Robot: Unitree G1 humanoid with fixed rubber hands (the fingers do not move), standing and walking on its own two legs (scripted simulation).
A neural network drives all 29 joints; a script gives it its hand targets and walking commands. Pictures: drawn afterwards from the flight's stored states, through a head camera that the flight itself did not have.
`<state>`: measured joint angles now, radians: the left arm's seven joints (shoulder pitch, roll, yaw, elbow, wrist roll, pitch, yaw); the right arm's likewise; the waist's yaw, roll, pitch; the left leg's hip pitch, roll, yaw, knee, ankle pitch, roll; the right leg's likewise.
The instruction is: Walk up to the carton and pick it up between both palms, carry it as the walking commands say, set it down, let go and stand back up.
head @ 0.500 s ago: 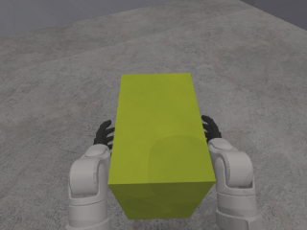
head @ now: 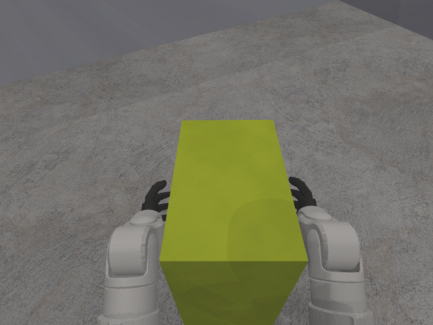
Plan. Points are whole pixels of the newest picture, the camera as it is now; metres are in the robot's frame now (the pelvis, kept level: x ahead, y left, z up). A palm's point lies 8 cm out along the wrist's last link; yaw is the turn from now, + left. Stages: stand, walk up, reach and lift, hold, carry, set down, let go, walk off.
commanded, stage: carry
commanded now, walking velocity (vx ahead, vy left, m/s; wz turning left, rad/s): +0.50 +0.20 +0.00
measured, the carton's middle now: (227, 225) +0.30 +0.00 +0.01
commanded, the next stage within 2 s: none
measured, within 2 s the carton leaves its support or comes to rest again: neither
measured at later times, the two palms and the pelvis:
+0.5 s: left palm (130, 107) +0.60 +0.22 +0.08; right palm (235, 105) +0.58 -0.04 +0.08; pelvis +0.30 +0.12 +0.01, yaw -5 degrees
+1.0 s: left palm (126, 49) +0.89 +0.29 +0.09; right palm (208, 44) +0.91 +0.02 +0.08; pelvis +0.61 +0.15 +0.01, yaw +0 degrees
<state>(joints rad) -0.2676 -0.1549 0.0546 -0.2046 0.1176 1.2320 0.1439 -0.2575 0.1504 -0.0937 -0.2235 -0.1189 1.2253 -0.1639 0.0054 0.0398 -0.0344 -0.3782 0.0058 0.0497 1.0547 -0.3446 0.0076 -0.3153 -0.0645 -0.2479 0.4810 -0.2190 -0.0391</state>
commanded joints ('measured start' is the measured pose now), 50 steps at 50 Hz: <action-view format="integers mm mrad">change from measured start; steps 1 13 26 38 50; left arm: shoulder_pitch -491 -426 -460 -409 -459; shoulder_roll -1082 -962 -1017 -1042 -980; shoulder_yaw -648 -660 -671 -593 -665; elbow -145 -192 -182 -72 -232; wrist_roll -460 -426 -421 -382 -465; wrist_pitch -55 -19 -53 -40 -51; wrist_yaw -267 -270 -246 -262 -274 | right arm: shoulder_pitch -550 -439 -433 -530 -456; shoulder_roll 1064 1013 1030 1020 1030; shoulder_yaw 699 703 687 728 720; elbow -113 -132 -128 -95 -163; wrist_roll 443 410 428 459 410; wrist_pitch -38 -16 -53 -9 -44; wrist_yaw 284 267 282 295 251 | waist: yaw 17 -12 -29 19 12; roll -127 -144 75 -164 -229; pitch -316 -373 -346 -381 -272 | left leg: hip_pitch -243 382 555 -310 -20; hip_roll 89 13 260 48 27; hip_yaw -56 141 -48 -118 108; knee -183 -674 -822 173 -591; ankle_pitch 25 220 455 -49 339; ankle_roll -26 38 190 6 -14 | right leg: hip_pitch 454 231 -277 562 403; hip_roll -306 -149 -45 -416 -232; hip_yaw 344 0 122 649 73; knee -221 174 275 -188 -189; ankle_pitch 361 341 -99 278 439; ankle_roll -101 68 54 -217 4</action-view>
